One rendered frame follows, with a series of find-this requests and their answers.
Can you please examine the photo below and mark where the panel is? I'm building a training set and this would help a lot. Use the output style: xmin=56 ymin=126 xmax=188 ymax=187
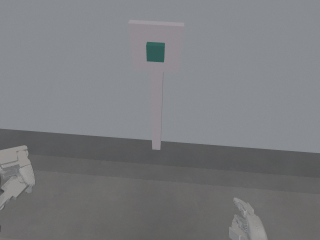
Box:
xmin=128 ymin=20 xmax=184 ymax=150

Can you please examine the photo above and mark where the robot right hand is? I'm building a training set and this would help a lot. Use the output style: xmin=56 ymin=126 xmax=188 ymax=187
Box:
xmin=229 ymin=197 xmax=268 ymax=240

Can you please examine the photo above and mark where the robot left hand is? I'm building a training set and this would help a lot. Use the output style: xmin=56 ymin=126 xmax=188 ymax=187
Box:
xmin=0 ymin=145 xmax=36 ymax=212

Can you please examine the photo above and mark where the button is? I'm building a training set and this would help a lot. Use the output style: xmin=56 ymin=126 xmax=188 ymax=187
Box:
xmin=146 ymin=42 xmax=165 ymax=63

